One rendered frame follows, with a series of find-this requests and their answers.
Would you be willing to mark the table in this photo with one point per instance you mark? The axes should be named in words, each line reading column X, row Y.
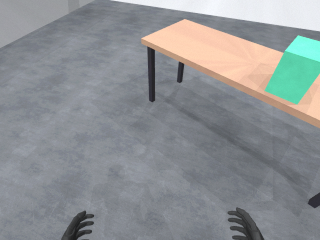
column 242, row 64

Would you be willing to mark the carton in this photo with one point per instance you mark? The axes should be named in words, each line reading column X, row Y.
column 296, row 71

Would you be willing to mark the right robot hand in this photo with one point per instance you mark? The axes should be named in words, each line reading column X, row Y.
column 249, row 229

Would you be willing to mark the left robot hand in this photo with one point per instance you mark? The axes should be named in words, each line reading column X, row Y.
column 72, row 232

